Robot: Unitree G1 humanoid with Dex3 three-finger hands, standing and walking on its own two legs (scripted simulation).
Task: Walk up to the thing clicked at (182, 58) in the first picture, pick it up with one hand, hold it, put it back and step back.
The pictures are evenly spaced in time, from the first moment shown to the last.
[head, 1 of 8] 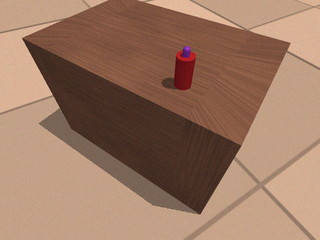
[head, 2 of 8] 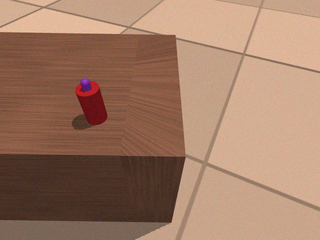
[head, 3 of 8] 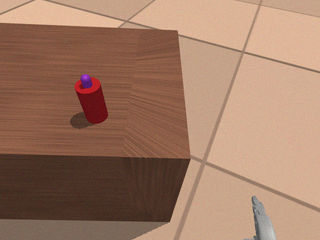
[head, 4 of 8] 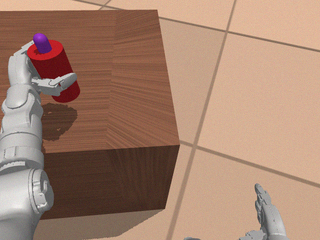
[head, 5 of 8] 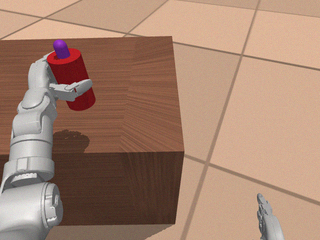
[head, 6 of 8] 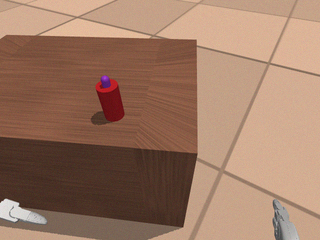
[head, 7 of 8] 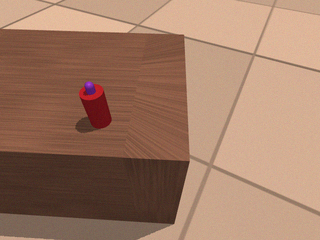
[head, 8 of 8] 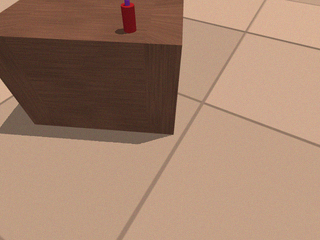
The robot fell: no
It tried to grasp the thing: yes
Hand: left
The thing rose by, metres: 0.25
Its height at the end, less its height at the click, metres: +0.00
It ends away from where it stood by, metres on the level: 0.01
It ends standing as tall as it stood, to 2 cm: yes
